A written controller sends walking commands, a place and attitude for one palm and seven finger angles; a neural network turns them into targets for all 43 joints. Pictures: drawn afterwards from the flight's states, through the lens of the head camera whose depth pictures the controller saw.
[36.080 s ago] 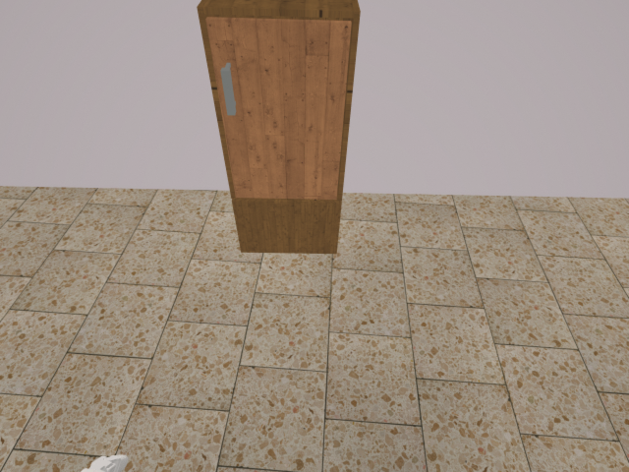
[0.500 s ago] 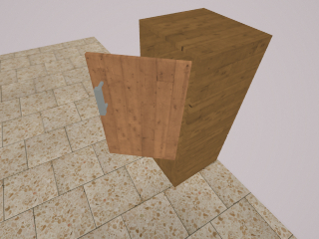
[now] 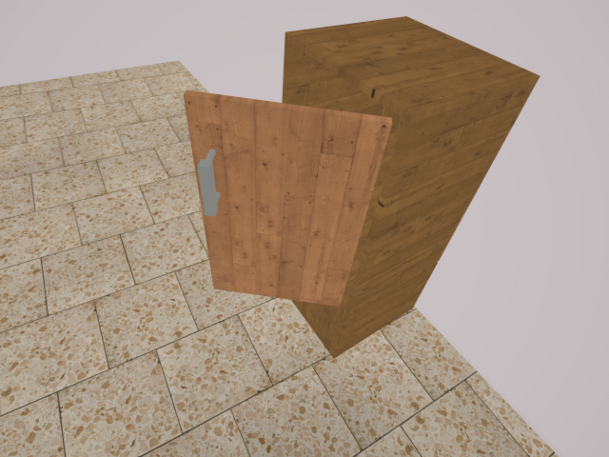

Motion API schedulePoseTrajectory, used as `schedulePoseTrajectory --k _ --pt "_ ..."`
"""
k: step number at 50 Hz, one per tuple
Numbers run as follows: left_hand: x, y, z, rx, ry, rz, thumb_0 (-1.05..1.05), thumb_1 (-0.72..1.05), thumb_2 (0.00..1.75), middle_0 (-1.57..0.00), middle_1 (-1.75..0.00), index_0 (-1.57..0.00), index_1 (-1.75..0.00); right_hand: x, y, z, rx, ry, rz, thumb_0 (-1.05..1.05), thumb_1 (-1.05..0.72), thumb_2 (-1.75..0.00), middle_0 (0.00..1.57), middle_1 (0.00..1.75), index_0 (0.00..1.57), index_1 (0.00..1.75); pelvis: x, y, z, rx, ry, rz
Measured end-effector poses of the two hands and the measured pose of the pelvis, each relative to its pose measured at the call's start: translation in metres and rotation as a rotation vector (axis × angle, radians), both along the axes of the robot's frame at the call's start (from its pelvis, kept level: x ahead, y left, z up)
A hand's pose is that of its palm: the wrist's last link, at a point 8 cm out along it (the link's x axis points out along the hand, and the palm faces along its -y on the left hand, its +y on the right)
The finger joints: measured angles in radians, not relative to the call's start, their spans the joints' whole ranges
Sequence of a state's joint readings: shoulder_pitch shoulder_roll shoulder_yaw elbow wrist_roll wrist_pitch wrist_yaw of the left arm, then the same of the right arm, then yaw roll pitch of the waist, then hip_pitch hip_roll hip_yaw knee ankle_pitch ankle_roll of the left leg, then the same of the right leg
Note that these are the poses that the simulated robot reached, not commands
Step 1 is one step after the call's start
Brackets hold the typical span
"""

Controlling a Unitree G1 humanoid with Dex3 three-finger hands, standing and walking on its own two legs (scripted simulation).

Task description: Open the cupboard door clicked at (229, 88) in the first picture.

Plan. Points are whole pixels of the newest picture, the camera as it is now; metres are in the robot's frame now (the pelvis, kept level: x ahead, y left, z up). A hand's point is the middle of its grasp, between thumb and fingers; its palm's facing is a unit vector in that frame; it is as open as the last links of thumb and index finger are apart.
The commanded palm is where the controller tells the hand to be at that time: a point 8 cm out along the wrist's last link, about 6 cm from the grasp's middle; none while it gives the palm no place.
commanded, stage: shuffle to correct the standing spot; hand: left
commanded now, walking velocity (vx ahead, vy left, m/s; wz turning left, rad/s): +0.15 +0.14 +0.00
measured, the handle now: (211, 182) +0.61 +0.24 -0.01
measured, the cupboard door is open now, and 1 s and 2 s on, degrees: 50 50 50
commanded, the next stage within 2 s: come to a stop and stand still in 0.12 s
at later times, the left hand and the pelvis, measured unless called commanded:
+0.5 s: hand out of the picture +0.15 +0.17 -0.16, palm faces -0.01 -0.99 -0.16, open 7.3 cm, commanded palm none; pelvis +0.05 +0.02 +0.00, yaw -2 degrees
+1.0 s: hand out of the picture +0.00 +0.14 -0.17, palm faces +0.02 -0.99 -0.16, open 7.3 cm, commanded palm none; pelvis +0.02 -0.01 +0.01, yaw -2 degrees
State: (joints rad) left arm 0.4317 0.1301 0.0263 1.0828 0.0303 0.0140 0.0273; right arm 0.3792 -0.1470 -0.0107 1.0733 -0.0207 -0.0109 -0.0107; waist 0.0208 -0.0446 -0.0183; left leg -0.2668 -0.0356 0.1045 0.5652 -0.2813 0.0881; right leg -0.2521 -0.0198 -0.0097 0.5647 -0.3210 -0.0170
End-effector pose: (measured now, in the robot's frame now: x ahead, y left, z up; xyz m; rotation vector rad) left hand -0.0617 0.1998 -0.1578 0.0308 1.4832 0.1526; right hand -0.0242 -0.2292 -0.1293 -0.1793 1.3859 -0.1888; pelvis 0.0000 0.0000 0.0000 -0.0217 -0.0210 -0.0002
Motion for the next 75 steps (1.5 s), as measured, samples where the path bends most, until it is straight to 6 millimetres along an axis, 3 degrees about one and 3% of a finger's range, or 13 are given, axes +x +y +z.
schedulePoseTrajectory --k 4,14,20,25,32,40,48,54,59,66,71,75 --pt "0.029 0.015 0.005 0.001 -0.016 -0.055 0.01 0.91 0.9 -0.2 -0.3 -0.2 -0.3 -0.002 0.016 0.004 -0.001 -0.009 -0.042 0.0 -0.91 -0.9 0.2 0.3 0.19 0.3 0.009 0.013 0.004 0.003 0.007 -0.027" --pt "0.133 0.051 0.021 0.069 -0.169 -0.137 0.02 0.94 0.9 -0.2 -0.3 -0.2 -0.3 -0.014 0.066 0.003 0.082 0.065 -0.098 0.0 -0.91 -0.9 0.2 0.3 0.19 0.3 0.033 0.028 0.011 0.016 0.017 -0.043" --pt "0.188 0.042 0.025 0.075 -0.267 -0.147 0.01 0.93 0.9 -0.19 -0.3 -0.2 -0.3 -0.018 0.082 -0.004 0.116 0.129 -0.111 0.0 -0.91 -0.9 0.2 0.3 0.2 0.3 0.044 0.029 0.009 0.024 0.007 -0.025" --pt "0.207 0.024 0.022 0.058 -0.319 -0.138 0.01 0.92 0.9 -0.19 -0.3 -0.2 -0.3 -0.009 0.076 -0.012 0.12 0.142 -0.122 0.0 -0.91 -0.9 0.2 0.3 0.2 0.3 0.051 0.023 0.003 0.038 -0.004 -0.026" --pt "0.189 0.024 0.022 0.087 -0.294 -0.131 -0.01 0.93 0.9 -0.2 -0.3 -0.2 -0.3 0.025 0.053 -0.017 0.092 0.037 -0.115 0.0 -0.91 -0.9 0.2 0.3 0.2 0.3 0.041 0.015 0.002 0.035 -0.009 -0.036" --pt "0.134 0.028 0.023 0.122 -0.21 -0.099 -0.01 0.94 0.9 -0.2 -0.3 -0.2 -0.3 0.045 0.02 -0.014 0.058 -0.033 -0.052 0.01 -0.92 -0.9 0.2 0.3 0.19 0.3 0.027 0.003 0.004 0.038 -0.017 -0.04" --pt "0.067 0.002 0.02 0.072 -0.073 -0.079 0.0 0.93 0.9 -0.2 -0.3 -0.2 -0.3 0.041 0.003 -0.009 0.061 -0.03 -0.023 0.0 -0.92 -0.9 0.2 0.3 0.19 0.3 0.021 -0.01 0.008 0.037 -0.011 -0.032" --pt "0.039 -0.025 0.017 0.016 -0.009 -0.06 0.0 0.91 0.9 -0.2 -0.3 -0.2 -0.3 0.021 0.003 -0.006 0.076 0.027 -0.024 0.0 -0.91 -0.9 0.2 0.3 0.19 0.3 0.02 -0.019 0.01 0.035 -0.005 -0.025" --pt "0.034 -0.04 0.016 -0.009 0.002 -0.051 0.01 0.91 0.9 -0.2 -0.3 -0.2 -0.3 0.001 0.007 -0.006 0.093 0.086 -0.036 0.0 -0.91 -0.9 0.2 0.3 0.19 0.3 0.021 -0.025 0.01 0.034 0.002 -0.021" --pt "0.048 -0.047 0.016 -0.007 -0.024 -0.053 0.0 0.91 0.9 -0.2 -0.3 -0.2 -0.3 -0.02 0.014 -0.006 0.118 0.142 -0.063 0.0 -0.91 -0.9 0.2 0.3 0.19 0.3 0.026 -0.03 0.01 0.035 0.009 -0.02" --pt "0.062 -0.044 0.016 0.02 -0.04 -0.081 0.01 0.91 0.9 -0.2 -0.3 -0.2 -0.3 -0.023 0.016 -0.009 0.132 0.15 -0.08 0.0 -0.91 -0.9 0.2 0.3 0.19 0.3 0.028 -0.032 0.008 0.029 0.015 -0.024" --pt "0.073 -0.027 0.017 0.062 -0.048 -0.099 0.02 0.92 0.9 -0.2 -0.3 -0.2 -0.3 -0.014 0.013 -0.018 0.131 0.112 -0.085 0.0 -0.91 -0.9 0.2 0.3 0.19 0.3 0.03 -0.028 0.003 0.018 0.025 -0.013"
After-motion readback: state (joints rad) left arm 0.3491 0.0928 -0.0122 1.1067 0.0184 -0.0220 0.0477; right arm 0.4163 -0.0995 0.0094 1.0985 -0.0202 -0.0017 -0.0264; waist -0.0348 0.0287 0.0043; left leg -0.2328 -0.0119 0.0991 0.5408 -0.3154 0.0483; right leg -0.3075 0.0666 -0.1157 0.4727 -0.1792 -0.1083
